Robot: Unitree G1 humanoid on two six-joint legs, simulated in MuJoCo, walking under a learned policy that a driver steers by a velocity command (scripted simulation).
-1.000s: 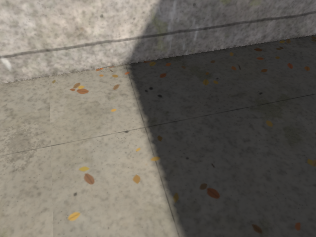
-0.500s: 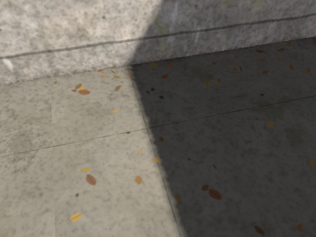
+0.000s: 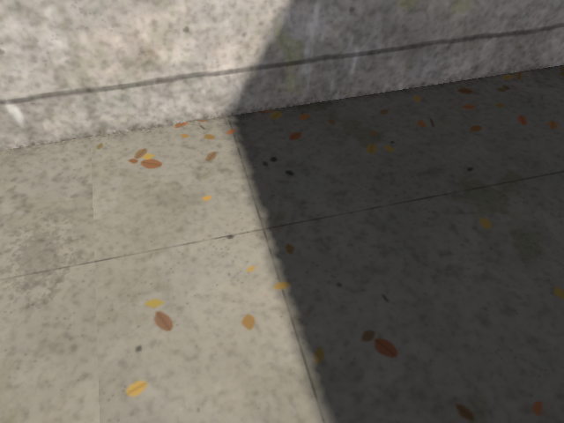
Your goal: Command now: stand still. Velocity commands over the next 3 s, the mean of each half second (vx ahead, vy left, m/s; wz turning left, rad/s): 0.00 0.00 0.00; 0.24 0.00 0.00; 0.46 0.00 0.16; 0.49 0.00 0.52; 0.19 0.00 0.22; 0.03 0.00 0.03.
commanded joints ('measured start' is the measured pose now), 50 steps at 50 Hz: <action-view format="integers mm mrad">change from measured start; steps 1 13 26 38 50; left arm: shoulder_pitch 91 98 102 -14 175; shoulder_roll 63 59 55 55 143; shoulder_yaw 8 10 13 35 90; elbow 3 4 5 -120 -117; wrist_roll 0 0 0 33 14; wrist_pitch -1 -1 -1 -36 -68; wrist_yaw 2 3 4 -41 -45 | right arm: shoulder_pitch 80 87 92 189 -32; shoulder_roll -70 -65 -61 -167 -90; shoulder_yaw -10 -12 -14 -83 -69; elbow -5 -5 -5 -12 -142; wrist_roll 0 0 0 -20 -29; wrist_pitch -4 -6 -8 -7 -61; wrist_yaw -2 -3 -4 14 63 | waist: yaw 0 0 0 -39 24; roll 6 5 5 92 -34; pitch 77 78 80 176 175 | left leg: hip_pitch -29 -21 -14 -23 -599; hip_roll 132 131 131 362 115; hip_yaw -126 -126 -127 -484 -46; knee -76 -73 -72 -289 719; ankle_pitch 87 108 127 -508 -121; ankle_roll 13 15 17 223 57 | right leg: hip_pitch -46 -41 -36 -394 92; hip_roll -107 -108 -109 -65 -340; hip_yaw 95 92 88 -20 427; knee -60 -55 -52 431 -291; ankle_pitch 110 121 127 -248 -354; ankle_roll -28 -25 -22 -57 -173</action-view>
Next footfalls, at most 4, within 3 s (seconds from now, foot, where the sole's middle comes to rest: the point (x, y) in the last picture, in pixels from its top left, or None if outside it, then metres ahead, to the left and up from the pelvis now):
0.90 right None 0.11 -0.12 -0.78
1.38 left None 0.46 0.02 -0.78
1.94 right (312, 314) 0.83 -0.06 -0.78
2.38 left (226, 311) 0.84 0.17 -0.78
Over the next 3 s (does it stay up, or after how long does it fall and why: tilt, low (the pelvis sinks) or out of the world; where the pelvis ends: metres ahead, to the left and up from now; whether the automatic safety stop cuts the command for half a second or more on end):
stays up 0.82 0.05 0.00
